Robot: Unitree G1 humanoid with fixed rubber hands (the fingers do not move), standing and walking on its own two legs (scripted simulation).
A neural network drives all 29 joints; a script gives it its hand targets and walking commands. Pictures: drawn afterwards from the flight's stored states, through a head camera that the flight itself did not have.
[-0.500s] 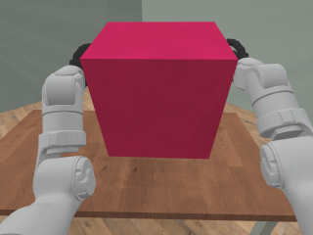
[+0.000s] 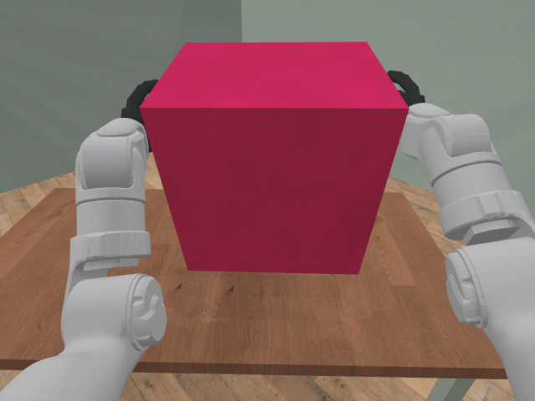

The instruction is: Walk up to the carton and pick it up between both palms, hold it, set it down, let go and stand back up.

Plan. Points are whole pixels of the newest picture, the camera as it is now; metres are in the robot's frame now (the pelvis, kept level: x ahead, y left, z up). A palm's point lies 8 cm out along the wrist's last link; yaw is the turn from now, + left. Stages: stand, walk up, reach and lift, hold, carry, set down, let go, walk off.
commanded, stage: hold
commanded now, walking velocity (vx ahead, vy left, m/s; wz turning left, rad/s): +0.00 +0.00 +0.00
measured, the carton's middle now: (273, 160) +0.39 -0.01 +0.25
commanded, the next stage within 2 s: none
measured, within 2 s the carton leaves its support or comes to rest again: neither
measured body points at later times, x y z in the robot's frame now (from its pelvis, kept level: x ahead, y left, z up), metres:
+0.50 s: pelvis +0.00 +0.00 +0.00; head -0.10 +0.01 +0.44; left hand +0.37 +0.18 +0.32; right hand +0.37 -0.19 +0.33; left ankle +0.01 +0.12 -0.75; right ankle +0.01 -0.10 -0.75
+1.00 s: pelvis +0.01 -0.01 +0.00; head -0.09 +0.01 +0.44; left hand +0.39 +0.18 +0.33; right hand +0.39 -0.19 +0.34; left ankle +0.01 +0.12 -0.75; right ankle +0.01 -0.10 -0.75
